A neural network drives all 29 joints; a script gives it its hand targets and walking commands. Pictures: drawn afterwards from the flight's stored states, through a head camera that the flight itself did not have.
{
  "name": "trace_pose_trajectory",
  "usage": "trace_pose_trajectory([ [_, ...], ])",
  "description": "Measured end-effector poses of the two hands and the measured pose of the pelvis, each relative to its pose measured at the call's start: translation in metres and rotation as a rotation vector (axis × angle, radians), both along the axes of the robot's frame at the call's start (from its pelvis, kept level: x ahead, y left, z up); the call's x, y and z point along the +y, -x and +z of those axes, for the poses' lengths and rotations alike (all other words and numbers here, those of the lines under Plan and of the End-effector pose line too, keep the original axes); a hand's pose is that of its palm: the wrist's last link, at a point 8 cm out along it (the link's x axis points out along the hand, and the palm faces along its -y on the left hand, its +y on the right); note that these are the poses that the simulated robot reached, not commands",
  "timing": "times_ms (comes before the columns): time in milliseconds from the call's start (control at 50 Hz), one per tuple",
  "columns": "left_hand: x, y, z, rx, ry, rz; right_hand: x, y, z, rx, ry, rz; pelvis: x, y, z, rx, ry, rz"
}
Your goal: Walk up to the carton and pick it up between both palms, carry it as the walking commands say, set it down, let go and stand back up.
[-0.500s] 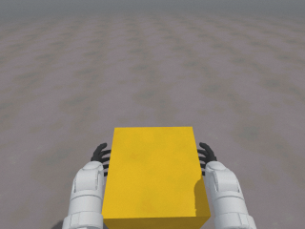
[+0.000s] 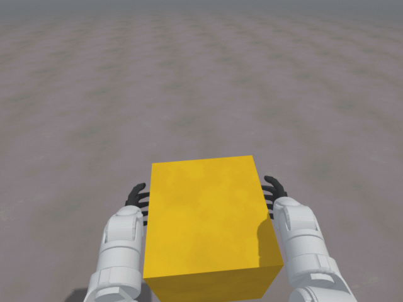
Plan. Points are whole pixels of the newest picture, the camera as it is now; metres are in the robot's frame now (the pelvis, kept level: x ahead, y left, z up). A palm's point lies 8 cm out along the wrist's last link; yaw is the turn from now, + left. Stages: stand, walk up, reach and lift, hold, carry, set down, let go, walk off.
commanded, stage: reach and lift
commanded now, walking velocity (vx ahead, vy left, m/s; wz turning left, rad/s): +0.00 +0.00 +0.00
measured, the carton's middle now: (208, 232) +0.31 -0.01 -0.02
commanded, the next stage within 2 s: hold in 0.64 s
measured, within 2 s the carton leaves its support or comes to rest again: neither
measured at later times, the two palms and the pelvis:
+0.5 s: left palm (135, 221) +0.29 +0.14 +0.05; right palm (287, 218) +0.29 -0.17 +0.05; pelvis +0.00 -0.02 +0.00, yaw +0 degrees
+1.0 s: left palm (135, 223) +0.29 +0.15 +0.05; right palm (287, 224) +0.28 -0.17 +0.05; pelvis -0.01 -0.01 +0.00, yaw +0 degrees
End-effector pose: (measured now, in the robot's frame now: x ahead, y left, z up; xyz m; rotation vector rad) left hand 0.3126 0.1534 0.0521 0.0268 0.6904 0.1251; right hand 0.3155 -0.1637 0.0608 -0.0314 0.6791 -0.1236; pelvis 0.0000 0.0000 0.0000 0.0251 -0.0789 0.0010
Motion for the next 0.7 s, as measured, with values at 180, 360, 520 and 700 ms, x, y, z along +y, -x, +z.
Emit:
trace_pose_trajectory([
  [180, -0.019, 0.002, 0.006, -0.031, -0.014, 0.002, -0.019, 0.006, -0.004, -0.036, -0.045, -0.029, -0.018, -0.005, 0.002, 0.006, -0.020, -0.002],
  [360, -0.020, 0.006, 0.006, -0.032, -0.004, -0.004, -0.020, 0.019, -0.010, -0.033, -0.067, -0.055, -0.021, -0.004, 0.003, 0.005, -0.023, -0.003],
  [520, -0.009, 0.019, 0.003, -0.049, 0.001, 0.009, -0.009, 0.025, -0.008, -0.047, -0.067, -0.047, -0.017, -0.002, 0.002, -0.005, -0.017, -0.003],
  [700, -0.008, 0.027, 0.006, -0.068, -0.005, 0.001, -0.008, 0.033, 0.001, -0.078, -0.060, -0.052, -0.013, 0.006, 0.001, -0.020, -0.013, -0.003],
])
